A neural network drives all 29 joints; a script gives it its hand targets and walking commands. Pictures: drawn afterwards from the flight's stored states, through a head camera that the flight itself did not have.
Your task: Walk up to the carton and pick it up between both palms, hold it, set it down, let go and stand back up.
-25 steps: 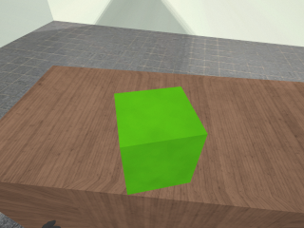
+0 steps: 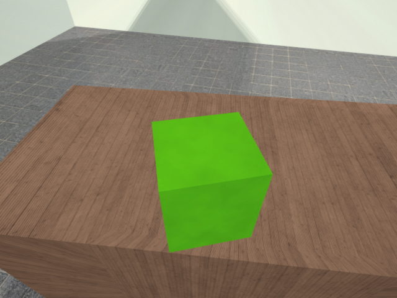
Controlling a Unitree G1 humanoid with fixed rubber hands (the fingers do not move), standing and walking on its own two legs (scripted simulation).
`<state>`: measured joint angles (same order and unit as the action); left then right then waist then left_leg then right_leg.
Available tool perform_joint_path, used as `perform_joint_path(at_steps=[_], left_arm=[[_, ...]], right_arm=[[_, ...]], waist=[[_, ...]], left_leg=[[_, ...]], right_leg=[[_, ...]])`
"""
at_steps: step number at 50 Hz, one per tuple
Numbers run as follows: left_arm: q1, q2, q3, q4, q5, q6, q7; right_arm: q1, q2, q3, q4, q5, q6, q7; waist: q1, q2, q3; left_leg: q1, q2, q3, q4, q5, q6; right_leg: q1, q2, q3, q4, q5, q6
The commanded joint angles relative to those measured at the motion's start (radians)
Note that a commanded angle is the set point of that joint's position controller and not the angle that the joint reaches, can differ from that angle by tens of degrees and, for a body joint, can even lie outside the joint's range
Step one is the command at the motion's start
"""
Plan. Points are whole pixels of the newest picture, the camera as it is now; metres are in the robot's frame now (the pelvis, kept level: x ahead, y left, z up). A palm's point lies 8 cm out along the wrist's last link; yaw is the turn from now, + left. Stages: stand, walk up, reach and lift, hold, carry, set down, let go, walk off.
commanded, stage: stand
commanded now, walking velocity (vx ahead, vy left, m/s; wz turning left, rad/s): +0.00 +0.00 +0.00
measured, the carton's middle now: (203, 182) +0.40 +0.00 +0.01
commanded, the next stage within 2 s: none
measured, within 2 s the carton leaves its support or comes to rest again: neither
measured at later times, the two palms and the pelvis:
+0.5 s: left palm out of the picture +0.08 +0.31 -0.10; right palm out of the picture +0.08 -0.31 -0.11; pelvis +0.00 +0.00 +0.00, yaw +0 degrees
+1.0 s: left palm out of the picture +0.08 +0.31 -0.10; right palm out of the picture +0.08 -0.31 -0.11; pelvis +0.00 +0.00 +0.00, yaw +0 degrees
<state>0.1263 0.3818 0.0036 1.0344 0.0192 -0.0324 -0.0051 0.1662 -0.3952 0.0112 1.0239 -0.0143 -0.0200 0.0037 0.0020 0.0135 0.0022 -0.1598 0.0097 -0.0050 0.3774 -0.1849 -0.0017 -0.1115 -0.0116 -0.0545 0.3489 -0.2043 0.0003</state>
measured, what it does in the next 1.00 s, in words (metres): stands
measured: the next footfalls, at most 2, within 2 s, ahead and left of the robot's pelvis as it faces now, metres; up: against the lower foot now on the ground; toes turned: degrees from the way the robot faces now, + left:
none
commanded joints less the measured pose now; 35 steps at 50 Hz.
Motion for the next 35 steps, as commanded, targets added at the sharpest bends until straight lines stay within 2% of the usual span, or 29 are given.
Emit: perform_joint_path(at_steps=[1,5,9,12,25,26,35], left_arm=[[-0.045,0.182,0.033,-0.043,-0.001,-0.013,0.006],[-0.049,0.188,0.035,-0.031,-0.001,-0.012,0.007],[-0.041,0.185,0.032,-0.023,-0.004,-0.011,0.006],[-0.047,0.188,0.032,-0.023,-0.002,-0.011,0.007],[-0.043,0.193,0.032,-0.013,-0.006,-0.009,0.008],[-0.047,0.195,0.034,-0.009,-0.004,-0.009,0.009],[-0.042,0.190,0.030,-0.008,-0.005,-0.007,0.008]], right_arm=[[-0.041,-0.179,-0.032,-0.041,0.001,-0.013,-0.006],[-0.043,-0.180,-0.031,-0.032,0.001,-0.014,-0.007],[-0.044,-0.181,-0.032,-0.027,0.002,-0.013,-0.007],[-0.045,-0.183,-0.032,-0.022,0.002,-0.012,-0.008],[-0.052,-0.179,-0.031,-0.005,0.002,-0.010,-0.007],[-0.055,-0.177,-0.031,-0.003,0.002,-0.011,-0.008],[-0.062,-0.182,-0.032,0.000,0.002,-0.010,-0.009]], waist=[[0.002,-0.001,-0.009],[0.000,-0.017,-0.014],[-0.002,0.005,-0.022],[-0.001,-0.015,-0.009],[0.001,0.006,-0.012],[-0.001,-0.011,-0.016],[0.002,-0.013,-0.017]], left_leg=[[-0.011,0.119,-0.099,-0.067,0.090,0.037],[-0.001,0.124,-0.105,-0.073,0.092,0.038],[-0.001,0.123,-0.102,-0.074,0.091,0.035],[0.005,0.122,-0.104,-0.078,0.107,0.032],[0.006,0.119,-0.100,-0.089,0.087,0.032],[0.010,0.121,-0.105,-0.090,0.101,0.029],[0.017,0.120,-0.100,-0.093,0.108,0.025]], right_leg=[[-0.009,-0.117,0.100,-0.071,0.067,-0.030],[-0.011,-0.118,0.098,-0.071,0.064,-0.033],[0.001,-0.122,0.097,-0.077,0.072,-0.029],[-0.007,-0.119,0.092,-0.078,0.077,-0.028],[0.002,-0.123,0.103,-0.094,0.064,-0.030],[0.003,-0.125,0.100,-0.089,0.071,-0.031],[0.003,-0.126,0.097,-0.089,0.080,-0.029]])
